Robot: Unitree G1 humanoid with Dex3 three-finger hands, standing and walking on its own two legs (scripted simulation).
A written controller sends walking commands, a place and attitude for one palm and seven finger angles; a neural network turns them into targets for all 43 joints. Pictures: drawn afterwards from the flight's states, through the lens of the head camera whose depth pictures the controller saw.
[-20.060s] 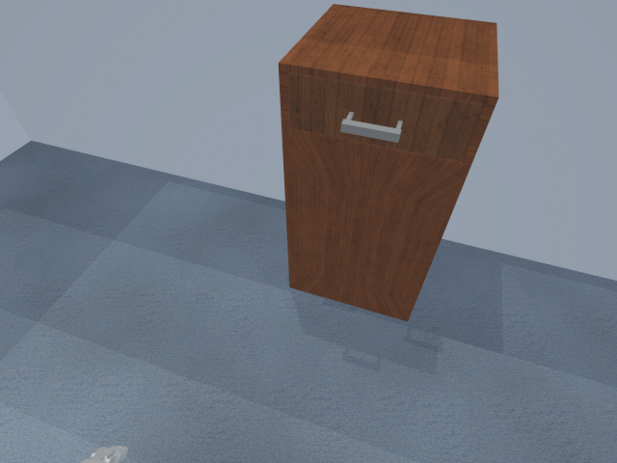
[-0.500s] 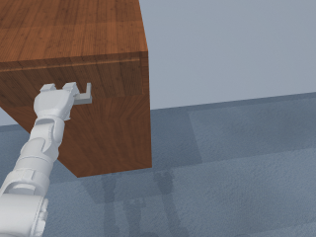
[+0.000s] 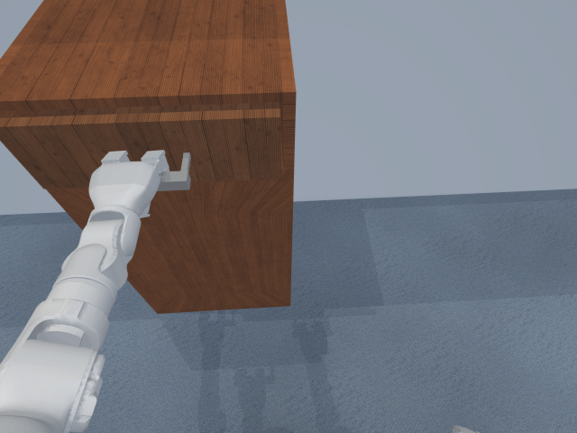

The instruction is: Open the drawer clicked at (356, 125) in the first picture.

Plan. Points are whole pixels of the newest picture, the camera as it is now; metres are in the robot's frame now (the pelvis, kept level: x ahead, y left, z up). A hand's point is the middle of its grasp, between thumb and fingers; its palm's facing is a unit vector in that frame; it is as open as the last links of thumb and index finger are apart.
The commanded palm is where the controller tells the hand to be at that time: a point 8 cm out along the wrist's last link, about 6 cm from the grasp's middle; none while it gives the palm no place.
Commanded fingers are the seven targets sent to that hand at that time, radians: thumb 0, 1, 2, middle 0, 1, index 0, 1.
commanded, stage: pull the drawer open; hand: left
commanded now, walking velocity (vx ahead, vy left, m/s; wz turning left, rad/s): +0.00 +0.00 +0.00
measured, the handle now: (148, 171) +0.49 +0.24 +0.05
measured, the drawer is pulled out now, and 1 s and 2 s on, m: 0.03 0.12 0.30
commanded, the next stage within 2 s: none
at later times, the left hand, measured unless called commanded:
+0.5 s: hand (134, 238) +0.38 +0.24 +0.03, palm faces +0.02 -0.04 -1.00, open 5.5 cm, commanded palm +0.36 +0.25 +0.08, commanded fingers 0.00 0.90 0.90 -0.40 -1.35 -0.40 -1.35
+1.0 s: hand (131, 258) +0.35 +0.23 +0.03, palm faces +0.00 -0.08 -1.00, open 5.4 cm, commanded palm +0.29 +0.24 +0.08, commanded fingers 0.00 0.90 0.90 -0.40 -1.35 -0.40 -1.35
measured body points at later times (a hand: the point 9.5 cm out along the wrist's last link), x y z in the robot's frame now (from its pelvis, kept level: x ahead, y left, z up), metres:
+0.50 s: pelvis +0.00 +0.00 +0.01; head +0.06 -0.01 +0.45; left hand +0.37 +0.24 +0.08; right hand +0.11 -0.27 -0.12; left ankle -0.02 +0.07 -0.71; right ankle -0.03 -0.10 -0.71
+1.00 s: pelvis +0.01 -0.01 +0.01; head +0.05 -0.03 +0.46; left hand +0.34 +0.23 +0.08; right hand +0.12 -0.27 -0.12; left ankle -0.02 +0.07 -0.71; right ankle -0.03 -0.10 -0.71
